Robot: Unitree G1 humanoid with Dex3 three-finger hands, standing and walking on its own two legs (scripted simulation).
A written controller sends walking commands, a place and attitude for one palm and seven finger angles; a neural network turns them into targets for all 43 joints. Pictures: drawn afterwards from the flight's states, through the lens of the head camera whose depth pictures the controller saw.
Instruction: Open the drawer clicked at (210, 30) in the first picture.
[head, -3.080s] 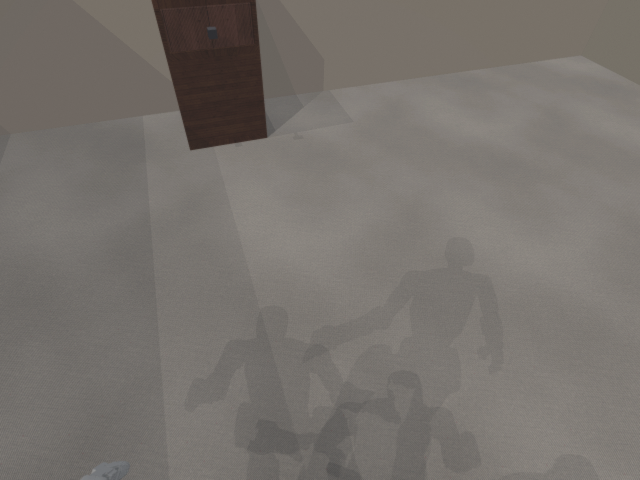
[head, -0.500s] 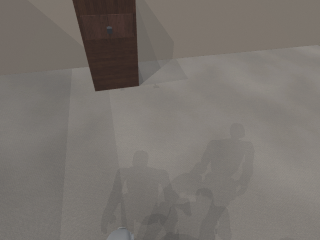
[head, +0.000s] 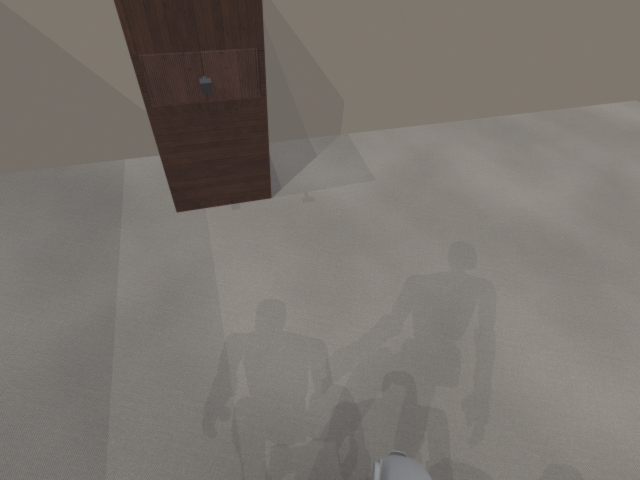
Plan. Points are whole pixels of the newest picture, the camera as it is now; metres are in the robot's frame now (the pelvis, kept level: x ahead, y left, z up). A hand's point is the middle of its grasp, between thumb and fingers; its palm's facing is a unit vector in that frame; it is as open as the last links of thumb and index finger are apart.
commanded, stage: walk to a spot facing it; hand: left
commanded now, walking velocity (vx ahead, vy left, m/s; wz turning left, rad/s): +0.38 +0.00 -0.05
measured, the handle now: (205, 83) +1.34 +0.44 -0.17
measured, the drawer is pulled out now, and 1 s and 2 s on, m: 0.00 0.00 0.00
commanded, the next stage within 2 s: turn to face it in 1.20 s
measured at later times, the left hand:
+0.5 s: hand (251, 430) +0.23 +0.11 -0.17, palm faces +0.08 -0.97 -0.23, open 7.1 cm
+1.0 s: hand (231, 336) +0.39 +0.17 -0.19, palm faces +0.18 -0.97 -0.15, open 7.4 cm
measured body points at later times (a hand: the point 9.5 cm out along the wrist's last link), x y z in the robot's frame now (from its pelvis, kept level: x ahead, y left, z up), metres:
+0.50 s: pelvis +0.22 -0.08 +0.00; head +0.22 -0.10 +0.45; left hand +0.23 +0.16 -0.15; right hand +0.26 -0.32 -0.16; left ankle +0.26 +0.08 -0.66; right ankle +0.20 -0.15 -0.75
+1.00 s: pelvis +0.43 +0.00 -0.01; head +0.44 +0.02 +0.44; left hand +0.39 +0.22 -0.17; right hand +0.52 -0.23 -0.14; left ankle +0.43 +0.06 -0.75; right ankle +0.43 -0.15 -0.65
